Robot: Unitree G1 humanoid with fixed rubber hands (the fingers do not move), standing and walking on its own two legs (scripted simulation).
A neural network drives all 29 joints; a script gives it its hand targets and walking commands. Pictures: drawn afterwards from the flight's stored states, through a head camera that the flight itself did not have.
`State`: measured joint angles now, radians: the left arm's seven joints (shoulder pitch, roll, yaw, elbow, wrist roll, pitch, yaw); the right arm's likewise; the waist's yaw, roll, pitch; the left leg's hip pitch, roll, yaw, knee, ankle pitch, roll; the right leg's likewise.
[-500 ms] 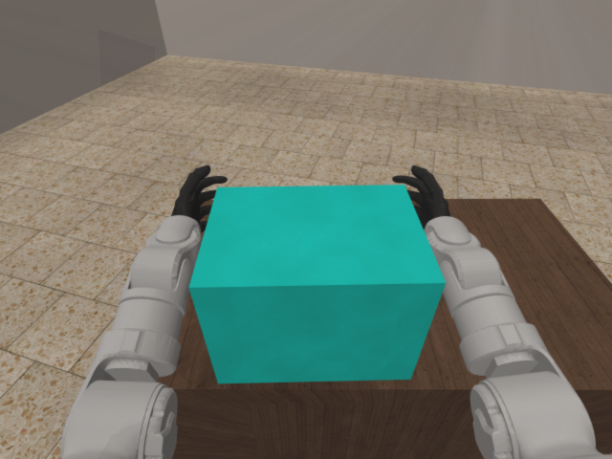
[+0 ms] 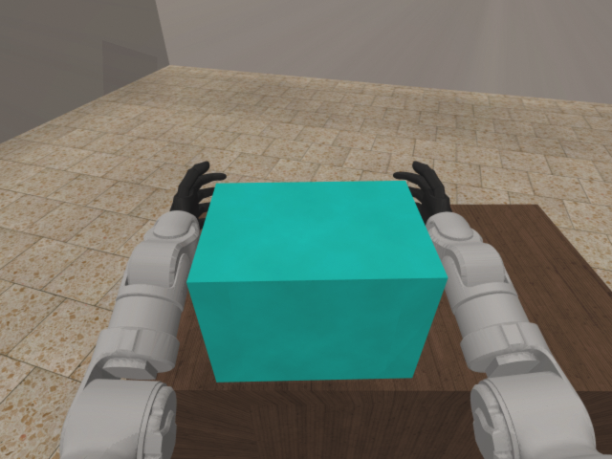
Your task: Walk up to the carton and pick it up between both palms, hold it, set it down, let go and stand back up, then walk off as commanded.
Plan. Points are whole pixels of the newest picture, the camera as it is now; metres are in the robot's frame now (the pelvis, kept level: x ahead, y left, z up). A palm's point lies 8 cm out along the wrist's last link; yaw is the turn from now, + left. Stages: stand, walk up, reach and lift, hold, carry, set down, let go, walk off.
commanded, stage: hold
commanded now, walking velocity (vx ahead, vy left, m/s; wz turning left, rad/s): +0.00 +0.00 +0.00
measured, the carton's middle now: (312, 279) +0.32 +0.01 +0.13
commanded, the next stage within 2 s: none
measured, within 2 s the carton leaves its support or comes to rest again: neither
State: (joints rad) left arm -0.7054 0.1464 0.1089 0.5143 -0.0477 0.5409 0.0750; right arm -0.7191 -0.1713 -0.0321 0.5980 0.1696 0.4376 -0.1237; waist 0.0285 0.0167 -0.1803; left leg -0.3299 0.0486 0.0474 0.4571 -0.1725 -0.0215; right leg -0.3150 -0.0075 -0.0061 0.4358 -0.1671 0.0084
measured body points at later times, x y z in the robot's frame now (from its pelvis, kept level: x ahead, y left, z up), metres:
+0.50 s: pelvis +0.00 +0.00 +0.00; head -0.05 -0.01 +0.45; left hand +0.39 +0.18 +0.19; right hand +0.41 -0.15 +0.18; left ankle +0.04 +0.13 -0.74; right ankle +0.04 -0.13 -0.74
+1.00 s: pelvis +0.00 +0.00 +0.00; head -0.04 -0.01 +0.45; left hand +0.39 +0.18 +0.19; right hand +0.41 -0.15 +0.18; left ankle +0.04 +0.13 -0.74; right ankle +0.04 -0.13 -0.74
